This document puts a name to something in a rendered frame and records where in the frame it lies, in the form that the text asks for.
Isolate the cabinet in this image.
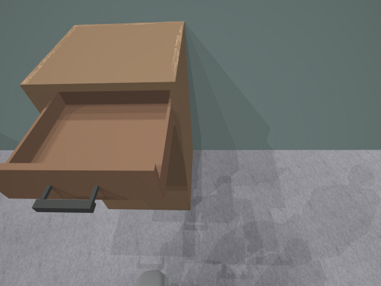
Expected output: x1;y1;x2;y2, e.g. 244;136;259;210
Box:
20;21;193;210

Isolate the handle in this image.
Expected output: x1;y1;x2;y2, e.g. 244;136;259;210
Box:
32;185;99;213

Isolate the left robot thigh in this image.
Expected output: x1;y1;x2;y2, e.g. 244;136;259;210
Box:
134;270;168;286

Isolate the drawer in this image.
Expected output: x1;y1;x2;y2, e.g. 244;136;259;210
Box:
0;89;174;201

